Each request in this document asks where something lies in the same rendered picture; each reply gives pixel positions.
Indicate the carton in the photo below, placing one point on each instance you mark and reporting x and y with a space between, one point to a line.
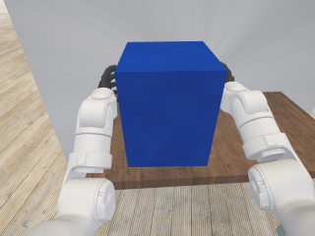
169 95

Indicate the right robot hand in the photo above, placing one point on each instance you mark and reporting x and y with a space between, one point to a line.
229 76

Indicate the robot left upper arm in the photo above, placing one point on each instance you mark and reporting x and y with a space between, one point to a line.
84 205

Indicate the robot right upper arm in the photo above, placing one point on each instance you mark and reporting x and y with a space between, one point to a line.
283 187

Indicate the right robot forearm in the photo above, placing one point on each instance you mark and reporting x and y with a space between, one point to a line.
261 136

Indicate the table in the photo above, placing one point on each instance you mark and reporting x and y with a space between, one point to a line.
227 162

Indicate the left robot forearm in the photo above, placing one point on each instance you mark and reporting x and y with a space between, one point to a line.
91 153

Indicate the left robot hand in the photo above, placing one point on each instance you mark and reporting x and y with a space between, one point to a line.
106 79

